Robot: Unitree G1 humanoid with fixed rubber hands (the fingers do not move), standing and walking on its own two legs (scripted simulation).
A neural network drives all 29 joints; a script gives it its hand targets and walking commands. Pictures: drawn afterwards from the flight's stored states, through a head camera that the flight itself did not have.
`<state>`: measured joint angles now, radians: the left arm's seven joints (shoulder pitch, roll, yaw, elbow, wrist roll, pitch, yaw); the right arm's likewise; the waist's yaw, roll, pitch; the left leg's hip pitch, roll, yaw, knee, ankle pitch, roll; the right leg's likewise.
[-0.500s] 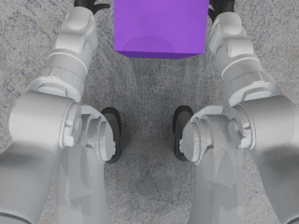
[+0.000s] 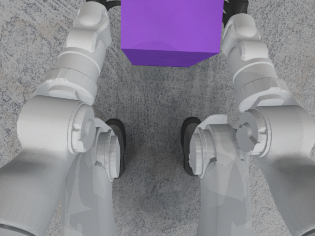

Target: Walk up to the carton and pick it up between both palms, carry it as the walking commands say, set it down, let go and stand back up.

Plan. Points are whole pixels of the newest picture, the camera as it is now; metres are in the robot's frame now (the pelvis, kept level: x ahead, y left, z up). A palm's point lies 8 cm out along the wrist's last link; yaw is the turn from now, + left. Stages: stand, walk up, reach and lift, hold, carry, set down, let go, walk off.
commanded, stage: reach and lift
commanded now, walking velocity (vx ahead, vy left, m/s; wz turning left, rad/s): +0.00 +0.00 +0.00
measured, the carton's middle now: (165, 27) +0.51 -0.03 -0.23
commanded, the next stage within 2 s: none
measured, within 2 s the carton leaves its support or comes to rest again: leaves its support in 0.10 s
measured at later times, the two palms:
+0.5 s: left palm out of the picture +0.55 +0.09 -0.13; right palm (232, 29) +0.49 -0.16 -0.17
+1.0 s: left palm out of the picture +0.53 +0.12 -0.08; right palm (237, 14) +0.50 -0.14 -0.10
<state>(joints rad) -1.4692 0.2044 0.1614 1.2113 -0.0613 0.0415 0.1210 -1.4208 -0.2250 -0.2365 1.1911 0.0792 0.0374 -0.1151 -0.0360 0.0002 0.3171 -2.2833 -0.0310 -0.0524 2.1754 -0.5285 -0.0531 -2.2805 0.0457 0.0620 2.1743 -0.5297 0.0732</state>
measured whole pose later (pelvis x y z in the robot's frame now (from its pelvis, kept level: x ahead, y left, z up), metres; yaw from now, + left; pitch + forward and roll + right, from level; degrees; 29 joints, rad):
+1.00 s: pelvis -0.02 +0.01 +0.04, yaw +0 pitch +25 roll -3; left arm -1.43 0.12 0.30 0.81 0.08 0.25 0.17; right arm -1.35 -0.17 -0.28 0.81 0.02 0.32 -0.15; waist -0.02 0.04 0.52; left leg -2.01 -0.11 -0.11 2.07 -0.50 -0.07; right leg -1.97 0.07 0.07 2.05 -0.53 0.11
